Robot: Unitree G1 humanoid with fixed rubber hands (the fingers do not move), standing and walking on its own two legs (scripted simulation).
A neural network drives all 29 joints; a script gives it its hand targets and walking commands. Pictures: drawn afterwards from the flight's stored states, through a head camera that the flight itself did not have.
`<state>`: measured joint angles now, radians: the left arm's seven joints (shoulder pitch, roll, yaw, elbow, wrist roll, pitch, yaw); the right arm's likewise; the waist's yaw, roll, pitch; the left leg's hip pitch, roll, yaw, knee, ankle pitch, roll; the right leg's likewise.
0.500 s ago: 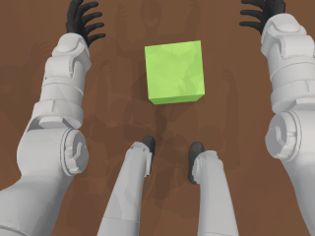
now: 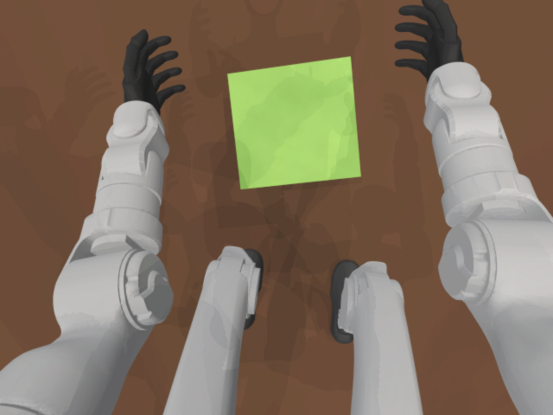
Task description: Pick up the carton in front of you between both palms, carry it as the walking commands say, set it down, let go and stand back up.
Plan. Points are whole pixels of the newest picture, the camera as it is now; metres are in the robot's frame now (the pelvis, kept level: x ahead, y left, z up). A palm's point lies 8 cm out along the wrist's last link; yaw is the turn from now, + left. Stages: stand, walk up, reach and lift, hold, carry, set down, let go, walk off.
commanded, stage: reach and lift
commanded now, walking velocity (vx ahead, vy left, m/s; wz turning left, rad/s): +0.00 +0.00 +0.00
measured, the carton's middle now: (295, 134) +0.48 +0.03 -0.43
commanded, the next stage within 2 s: none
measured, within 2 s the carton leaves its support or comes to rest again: leaves its support in 1.14 s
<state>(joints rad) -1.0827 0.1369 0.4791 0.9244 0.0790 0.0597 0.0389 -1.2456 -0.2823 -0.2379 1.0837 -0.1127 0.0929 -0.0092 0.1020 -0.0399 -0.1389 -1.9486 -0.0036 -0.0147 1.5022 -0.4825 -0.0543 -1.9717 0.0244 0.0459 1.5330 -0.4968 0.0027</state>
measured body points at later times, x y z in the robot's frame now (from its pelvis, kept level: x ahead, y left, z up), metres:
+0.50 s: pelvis -0.06 +0.01 -0.17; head +0.31 +0.01 +0.07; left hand +0.46 +0.21 -0.36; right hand +0.52 -0.15 -0.36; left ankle +0.06 +0.14 -0.52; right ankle +0.05 -0.12 -0.52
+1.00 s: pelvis -0.06 +0.00 -0.19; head +0.30 -0.01 +0.07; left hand +0.46 +0.18 -0.37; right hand +0.51 -0.15 -0.37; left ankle +0.06 +0.14 -0.52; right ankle +0.05 -0.12 -0.52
